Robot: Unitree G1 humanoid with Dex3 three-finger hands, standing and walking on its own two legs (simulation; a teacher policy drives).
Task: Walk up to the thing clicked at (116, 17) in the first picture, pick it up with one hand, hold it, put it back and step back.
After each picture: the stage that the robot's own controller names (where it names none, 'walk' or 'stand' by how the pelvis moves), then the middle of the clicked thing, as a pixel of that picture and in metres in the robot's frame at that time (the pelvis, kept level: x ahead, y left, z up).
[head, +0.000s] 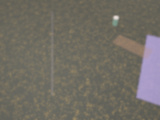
stand; (115, 20) +1.80 -0.46 -0.72
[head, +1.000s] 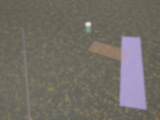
walk; (88, 27) +1.72 +0.01 -0.70
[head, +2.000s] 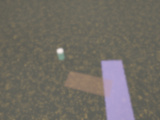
walk; (60, 54) +1.20 +0.29 -0.72
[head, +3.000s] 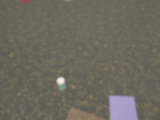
walk; (61, 83) +0.81 +0.25 -0.72
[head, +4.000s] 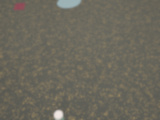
walk; (59, 117) +0.49 +0.20 -0.70
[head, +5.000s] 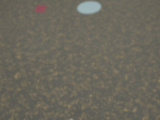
stand; out of the picture +0.44 +0.09 -0.72
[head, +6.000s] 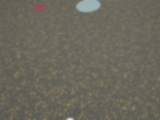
stand; out of the picture +0.44 +0.10 -0.72
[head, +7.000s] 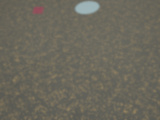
stand; out of the picture +0.41 +0.11 -0.73
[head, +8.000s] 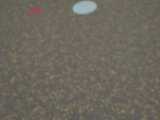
stand; out of the picture +0.40 +0.11 -0.73
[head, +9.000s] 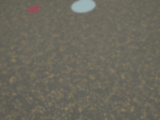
stand; out of the picture +0.40 +0.12 -0.73
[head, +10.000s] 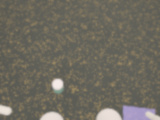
go down; (58, 86) +0.45 +0.11 -0.52
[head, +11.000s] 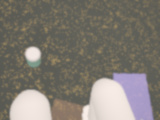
go down; (33, 57) +0.50 +0.14 -0.34
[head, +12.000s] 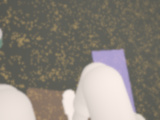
close in; out of the picture +0.50 +0.17 -0.26
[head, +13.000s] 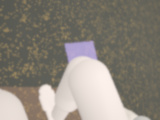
close; out of the picture +0.50 +0.20 -0.26
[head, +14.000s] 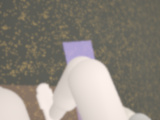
close; out of the picture +0.48 +0.19 -0.27
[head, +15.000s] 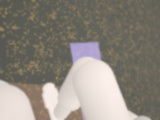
lift; out of the picture +0.46 +0.18 -0.27
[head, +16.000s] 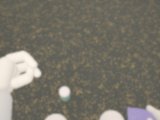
lift; (64, 94) +0.44 +0.09 -0.53
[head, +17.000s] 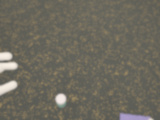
go down; (61, 100) +0.41 +0.09 -0.60
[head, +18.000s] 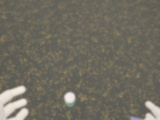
walk; (69, 99) +0.43 +0.08 -0.56
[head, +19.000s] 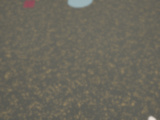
stand; out of the picture +0.39 +0.08 -0.66
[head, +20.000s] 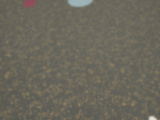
stand; out of the picture +0.38 +0.08 -0.66
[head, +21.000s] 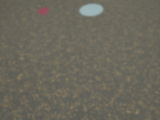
stand; out of the picture +0.40 +0.06 -0.72
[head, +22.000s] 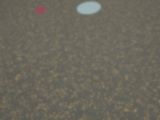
stand; out of the picture +0.40 +0.08 -0.73
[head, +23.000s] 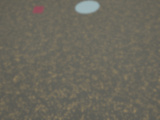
stand; out of the picture +0.38 +0.09 -0.73
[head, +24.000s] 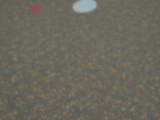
walk; out of the picture +0.38 +0.10 -0.73
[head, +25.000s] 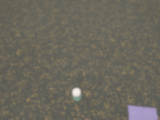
walk; (76, 94) +0.58 +0.09 -0.71
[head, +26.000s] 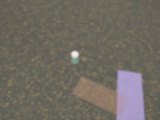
walk; (74, 57) +0.95 +0.04 -0.70
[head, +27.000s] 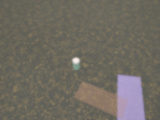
stand; (76, 63) +1.03 +0.08 -0.70
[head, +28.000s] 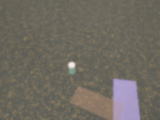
stand; (71, 68) +0.99 +0.10 -0.73
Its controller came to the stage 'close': yes
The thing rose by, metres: 0.01
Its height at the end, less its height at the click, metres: +0.00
